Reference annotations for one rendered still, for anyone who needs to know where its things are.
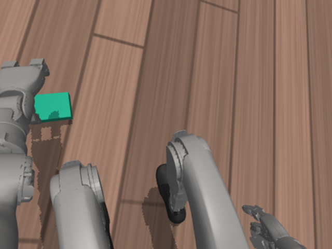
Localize left robot arm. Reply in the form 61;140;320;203
0;87;35;249

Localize small box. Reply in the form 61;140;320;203
34;92;73;122

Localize right robot foot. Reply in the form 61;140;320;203
156;164;186;224

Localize right robot arm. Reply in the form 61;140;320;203
274;237;307;249

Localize left robot hand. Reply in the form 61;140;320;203
0;58;50;125

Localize right robot hand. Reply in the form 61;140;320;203
242;205;290;249

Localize left robot foot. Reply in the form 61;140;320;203
102;202;114;249

